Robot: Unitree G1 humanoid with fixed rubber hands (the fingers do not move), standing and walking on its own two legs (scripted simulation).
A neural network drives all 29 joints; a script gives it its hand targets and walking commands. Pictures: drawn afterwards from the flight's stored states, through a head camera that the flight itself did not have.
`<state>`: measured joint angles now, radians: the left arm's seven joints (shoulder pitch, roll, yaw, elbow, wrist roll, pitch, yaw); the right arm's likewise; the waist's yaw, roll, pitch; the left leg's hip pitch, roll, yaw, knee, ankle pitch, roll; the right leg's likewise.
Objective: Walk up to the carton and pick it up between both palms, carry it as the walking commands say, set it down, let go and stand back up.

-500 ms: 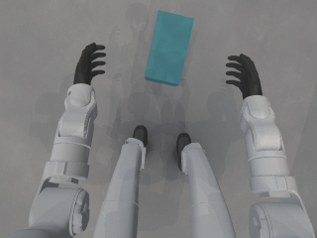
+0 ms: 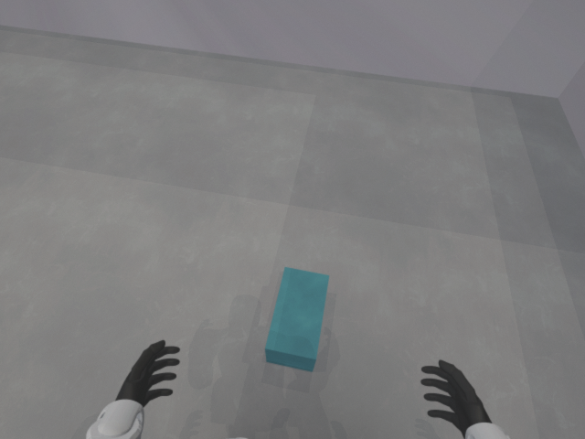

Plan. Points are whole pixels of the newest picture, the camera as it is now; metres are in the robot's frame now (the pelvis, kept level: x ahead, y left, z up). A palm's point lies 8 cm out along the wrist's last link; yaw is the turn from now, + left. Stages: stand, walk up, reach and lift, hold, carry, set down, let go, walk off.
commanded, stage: let go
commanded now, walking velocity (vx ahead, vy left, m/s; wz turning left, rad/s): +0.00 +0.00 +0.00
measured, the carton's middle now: (298, 318) +0.54 -0.01 -0.69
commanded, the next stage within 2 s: stand in 0.44 s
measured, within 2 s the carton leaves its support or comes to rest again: neither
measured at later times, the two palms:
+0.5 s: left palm (139, 378) +0.21 +0.23 -0.07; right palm (464, 383) +0.22 -0.23 -0.07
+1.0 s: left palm (108, 433) +0.14 +0.26 -0.09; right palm (529, 434) +0.16 -0.31 -0.08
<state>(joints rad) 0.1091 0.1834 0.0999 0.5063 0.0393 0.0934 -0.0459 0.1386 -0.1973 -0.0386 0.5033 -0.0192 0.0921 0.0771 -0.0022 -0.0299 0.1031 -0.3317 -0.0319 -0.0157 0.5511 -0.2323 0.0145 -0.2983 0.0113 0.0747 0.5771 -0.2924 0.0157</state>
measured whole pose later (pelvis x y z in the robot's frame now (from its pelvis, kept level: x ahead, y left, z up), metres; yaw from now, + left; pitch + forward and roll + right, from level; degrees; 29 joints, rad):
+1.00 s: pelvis +0.05 -0.03 +0.01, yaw +1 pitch +0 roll +0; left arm 0.27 0.31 0.05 0.77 0.05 0.00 0.02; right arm 0.25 -0.30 -0.05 0.79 -0.05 0.00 -0.01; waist 0.01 -0.02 -0.08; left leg -0.20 0.01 -0.05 0.50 -0.29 -0.02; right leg -0.14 0.05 0.04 0.47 -0.32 -0.03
